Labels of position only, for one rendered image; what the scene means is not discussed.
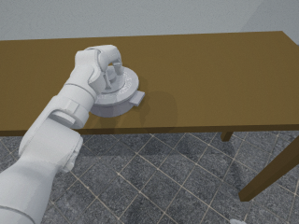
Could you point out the pot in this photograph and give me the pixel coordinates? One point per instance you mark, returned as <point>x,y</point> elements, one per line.
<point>112,111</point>

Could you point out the left robot upper arm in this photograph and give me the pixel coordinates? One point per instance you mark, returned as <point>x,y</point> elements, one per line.
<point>25,186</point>

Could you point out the robot left hand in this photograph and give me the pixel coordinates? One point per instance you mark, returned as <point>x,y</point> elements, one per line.
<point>114,57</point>

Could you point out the table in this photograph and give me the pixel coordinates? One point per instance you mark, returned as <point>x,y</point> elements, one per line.
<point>193,83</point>

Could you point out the knob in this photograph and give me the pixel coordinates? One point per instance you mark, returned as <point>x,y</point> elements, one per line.
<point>111,76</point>

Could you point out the left robot forearm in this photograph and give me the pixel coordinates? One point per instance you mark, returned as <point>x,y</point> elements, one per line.
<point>73,103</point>

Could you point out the lid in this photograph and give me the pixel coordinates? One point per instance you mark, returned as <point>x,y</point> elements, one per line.
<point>124,87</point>

